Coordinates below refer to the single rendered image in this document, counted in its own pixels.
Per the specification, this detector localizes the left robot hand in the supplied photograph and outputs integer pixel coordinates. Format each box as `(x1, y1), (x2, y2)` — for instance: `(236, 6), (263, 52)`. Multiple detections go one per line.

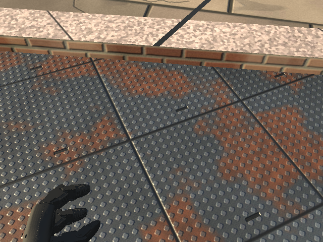
(21, 184), (100, 242)

